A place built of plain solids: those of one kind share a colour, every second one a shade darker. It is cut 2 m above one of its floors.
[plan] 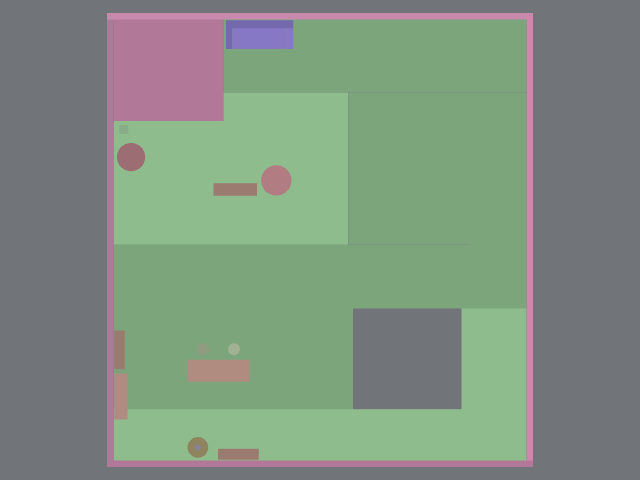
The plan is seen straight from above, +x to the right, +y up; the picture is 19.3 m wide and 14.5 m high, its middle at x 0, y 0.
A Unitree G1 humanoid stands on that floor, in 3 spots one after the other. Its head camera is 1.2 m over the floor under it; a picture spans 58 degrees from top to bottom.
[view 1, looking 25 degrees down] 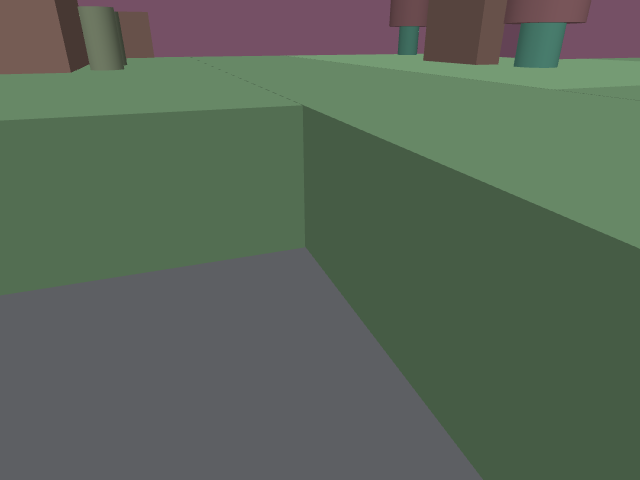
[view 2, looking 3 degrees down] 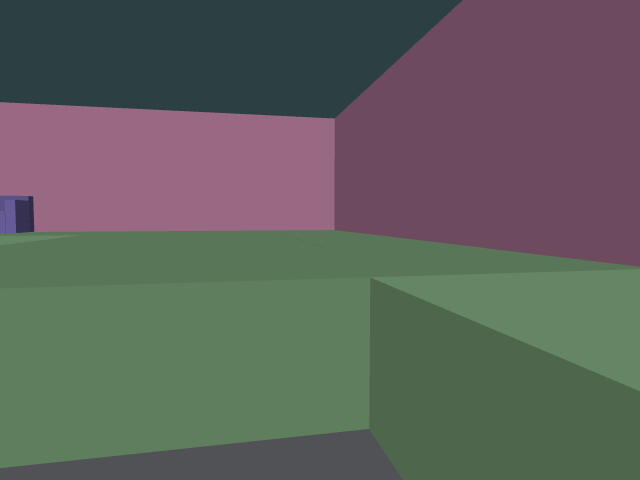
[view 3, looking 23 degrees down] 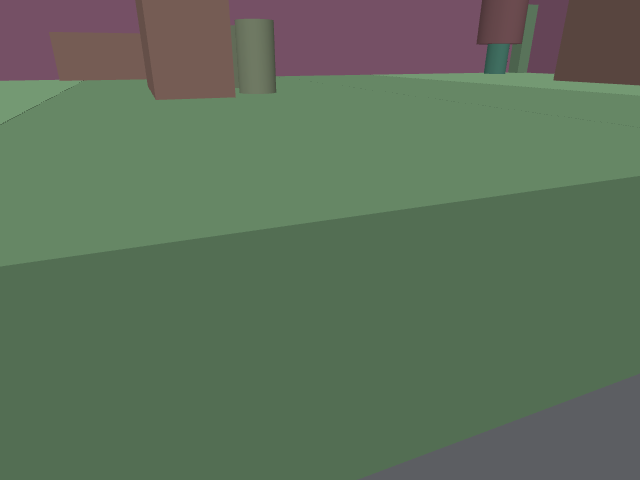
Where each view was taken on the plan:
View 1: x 3.34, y -2.83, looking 160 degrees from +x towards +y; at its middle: floor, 2.45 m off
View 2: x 3.51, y -4.36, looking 78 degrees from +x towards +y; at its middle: floor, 6.35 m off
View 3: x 1.82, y -4.42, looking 158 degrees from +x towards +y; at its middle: floor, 0.97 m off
